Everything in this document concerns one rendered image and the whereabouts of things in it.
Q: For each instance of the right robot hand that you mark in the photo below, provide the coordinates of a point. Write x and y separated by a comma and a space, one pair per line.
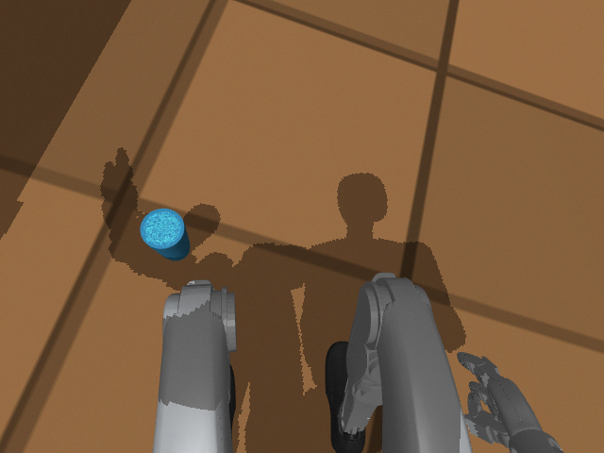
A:
503, 398

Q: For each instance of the cup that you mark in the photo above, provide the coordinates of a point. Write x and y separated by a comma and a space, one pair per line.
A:
164, 231

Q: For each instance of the right robot arm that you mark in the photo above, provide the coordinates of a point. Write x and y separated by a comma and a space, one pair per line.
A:
533, 441

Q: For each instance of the right robot foot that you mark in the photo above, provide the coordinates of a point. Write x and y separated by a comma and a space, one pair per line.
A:
336, 378

